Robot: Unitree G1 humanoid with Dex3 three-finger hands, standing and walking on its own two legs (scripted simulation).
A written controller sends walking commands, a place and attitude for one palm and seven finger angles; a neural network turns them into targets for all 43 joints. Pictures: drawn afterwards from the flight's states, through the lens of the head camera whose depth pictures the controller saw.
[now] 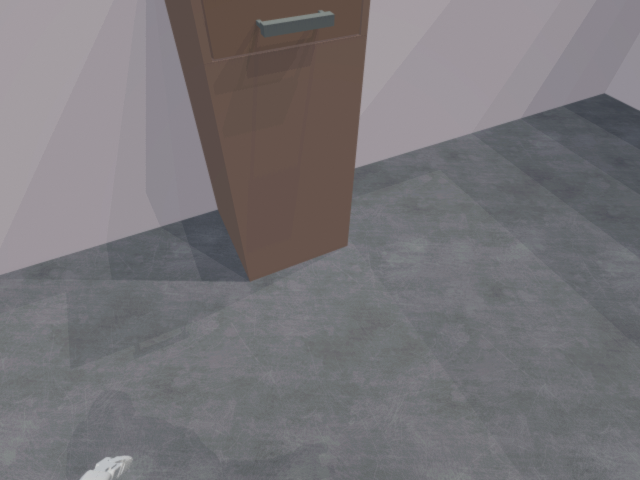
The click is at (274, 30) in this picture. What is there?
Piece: drawer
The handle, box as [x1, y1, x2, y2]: [256, 10, 334, 37]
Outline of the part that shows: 334,14 329,11 324,12 322,10 319,10 317,13 274,20 261,21 259,19 256,20 256,24 260,28 261,33 265,37 333,25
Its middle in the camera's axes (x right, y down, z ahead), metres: -0.06 -0.50 +0.89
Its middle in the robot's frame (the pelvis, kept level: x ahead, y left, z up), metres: +1.02 +0.11 +0.16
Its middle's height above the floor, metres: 0.93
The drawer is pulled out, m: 0.00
